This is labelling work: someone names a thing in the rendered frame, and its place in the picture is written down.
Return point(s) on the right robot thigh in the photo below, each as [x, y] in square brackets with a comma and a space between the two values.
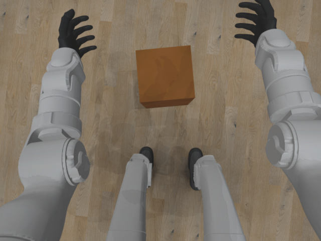
[221, 221]

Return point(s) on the left robot hand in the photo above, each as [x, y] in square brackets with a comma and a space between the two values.
[68, 35]

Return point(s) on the left robot forearm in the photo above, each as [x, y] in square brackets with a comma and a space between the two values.
[60, 100]

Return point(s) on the left robot upper arm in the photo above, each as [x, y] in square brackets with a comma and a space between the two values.
[50, 172]

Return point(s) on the right robot forearm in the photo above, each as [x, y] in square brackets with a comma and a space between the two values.
[286, 79]

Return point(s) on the right robot upper arm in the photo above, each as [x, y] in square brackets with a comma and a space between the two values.
[295, 147]

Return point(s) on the left robot thigh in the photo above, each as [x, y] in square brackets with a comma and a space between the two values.
[129, 217]

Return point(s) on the robot thigh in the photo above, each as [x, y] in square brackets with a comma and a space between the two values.
[129, 217]
[221, 221]

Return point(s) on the right robot hand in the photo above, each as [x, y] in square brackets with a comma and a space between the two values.
[264, 21]

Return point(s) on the carton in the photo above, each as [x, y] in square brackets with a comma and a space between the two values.
[165, 76]

